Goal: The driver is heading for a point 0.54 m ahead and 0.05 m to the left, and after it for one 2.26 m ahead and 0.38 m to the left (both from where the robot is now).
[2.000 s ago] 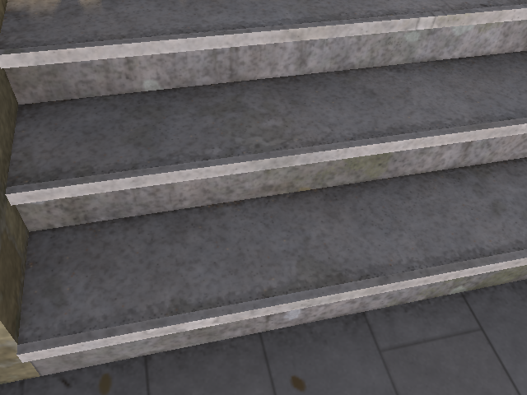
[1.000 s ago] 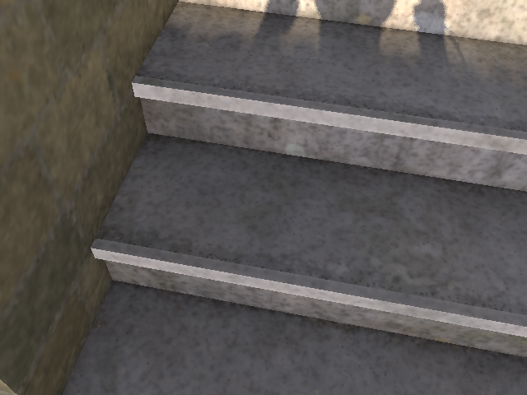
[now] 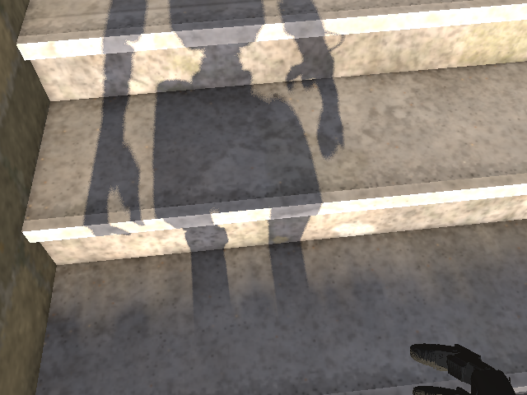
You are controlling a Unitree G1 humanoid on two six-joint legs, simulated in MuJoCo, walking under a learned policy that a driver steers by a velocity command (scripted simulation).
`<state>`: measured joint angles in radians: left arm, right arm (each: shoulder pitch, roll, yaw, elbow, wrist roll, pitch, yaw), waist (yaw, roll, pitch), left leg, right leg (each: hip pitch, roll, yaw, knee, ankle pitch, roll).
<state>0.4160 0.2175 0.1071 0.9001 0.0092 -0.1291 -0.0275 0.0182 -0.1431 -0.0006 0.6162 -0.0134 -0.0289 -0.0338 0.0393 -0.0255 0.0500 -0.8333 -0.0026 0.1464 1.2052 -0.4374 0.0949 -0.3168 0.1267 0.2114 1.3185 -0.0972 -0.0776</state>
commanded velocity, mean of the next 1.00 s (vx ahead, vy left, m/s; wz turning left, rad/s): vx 0.37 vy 0.00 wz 0.15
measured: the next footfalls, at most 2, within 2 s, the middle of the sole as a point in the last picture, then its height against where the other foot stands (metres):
right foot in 0.46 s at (356, 331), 0.17 m higher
left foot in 1.06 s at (229, 167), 0.17 m higher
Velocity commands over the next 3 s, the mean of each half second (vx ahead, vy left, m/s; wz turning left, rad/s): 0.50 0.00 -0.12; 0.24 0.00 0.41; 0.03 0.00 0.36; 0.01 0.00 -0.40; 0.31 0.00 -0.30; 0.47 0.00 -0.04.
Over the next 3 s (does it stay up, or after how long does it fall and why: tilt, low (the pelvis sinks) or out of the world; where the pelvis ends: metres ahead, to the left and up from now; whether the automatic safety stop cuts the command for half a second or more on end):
stays up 1.14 0.23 0.65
